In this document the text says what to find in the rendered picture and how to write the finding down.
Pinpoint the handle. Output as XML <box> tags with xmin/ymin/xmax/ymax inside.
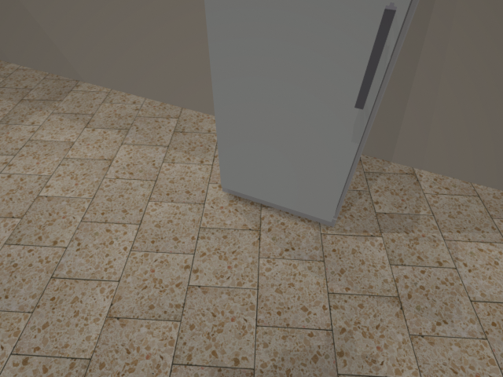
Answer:
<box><xmin>354</xmin><ymin>2</ymin><xmax>397</xmax><ymax>109</ymax></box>

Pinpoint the fridge door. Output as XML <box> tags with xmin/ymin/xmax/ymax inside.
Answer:
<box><xmin>204</xmin><ymin>0</ymin><xmax>411</xmax><ymax>222</ymax></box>

